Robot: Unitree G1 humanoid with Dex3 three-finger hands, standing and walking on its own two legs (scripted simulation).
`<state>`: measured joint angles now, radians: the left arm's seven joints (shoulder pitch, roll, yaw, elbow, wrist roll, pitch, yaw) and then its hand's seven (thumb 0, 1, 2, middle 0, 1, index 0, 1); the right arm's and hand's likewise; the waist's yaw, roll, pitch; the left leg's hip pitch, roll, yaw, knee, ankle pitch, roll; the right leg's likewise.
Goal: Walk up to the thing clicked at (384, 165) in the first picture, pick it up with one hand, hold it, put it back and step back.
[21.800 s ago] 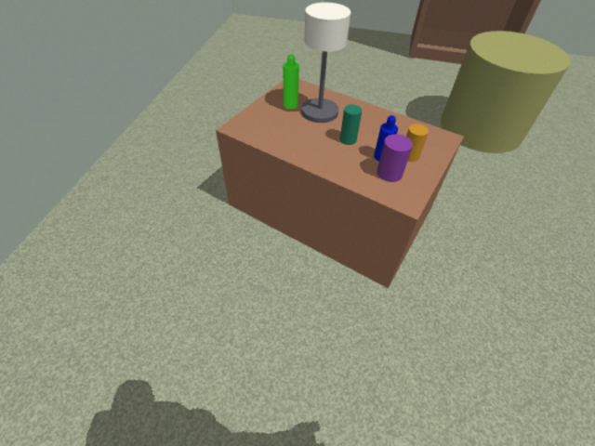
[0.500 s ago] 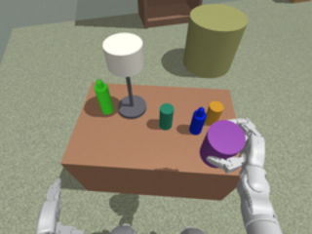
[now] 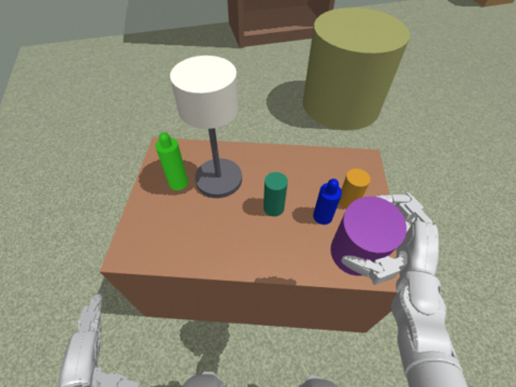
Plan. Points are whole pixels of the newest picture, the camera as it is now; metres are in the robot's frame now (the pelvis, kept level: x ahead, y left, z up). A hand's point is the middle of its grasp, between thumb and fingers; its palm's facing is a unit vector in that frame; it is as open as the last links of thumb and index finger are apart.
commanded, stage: crouch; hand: right
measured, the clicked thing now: (363, 238) +0.34 -0.16 +0.02
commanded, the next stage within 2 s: lower in 1.38 s
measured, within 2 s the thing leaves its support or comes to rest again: neither
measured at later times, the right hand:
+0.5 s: hand (374, 234) +0.38 -0.20 -0.04, palm faces +0.29 +0.96 -0.04, open 11.7 cm
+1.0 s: hand (363, 219) +0.46 -0.21 -0.11, palm faces +0.29 +0.96 -0.02, open 11.7 cm
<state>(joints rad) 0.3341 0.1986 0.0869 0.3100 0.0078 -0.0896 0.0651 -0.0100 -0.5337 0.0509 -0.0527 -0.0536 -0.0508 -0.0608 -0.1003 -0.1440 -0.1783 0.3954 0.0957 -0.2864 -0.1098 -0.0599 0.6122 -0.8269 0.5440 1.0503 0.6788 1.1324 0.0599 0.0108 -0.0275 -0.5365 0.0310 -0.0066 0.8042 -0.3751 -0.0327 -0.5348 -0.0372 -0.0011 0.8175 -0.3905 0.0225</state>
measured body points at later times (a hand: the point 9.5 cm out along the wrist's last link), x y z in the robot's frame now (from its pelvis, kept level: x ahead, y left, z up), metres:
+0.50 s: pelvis -0.01 +0.00 -0.03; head +0.09 -0.03 +0.41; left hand +0.16 +0.28 -0.04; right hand +0.36 -0.25 -0.03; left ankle +0.02 +0.14 -0.70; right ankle +0.01 -0.13 -0.70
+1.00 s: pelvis -0.02 -0.01 -0.08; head +0.12 -0.06 +0.34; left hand +0.13 +0.27 -0.04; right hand +0.44 -0.26 -0.11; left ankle +0.02 +0.14 -0.70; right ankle +0.01 -0.13 -0.70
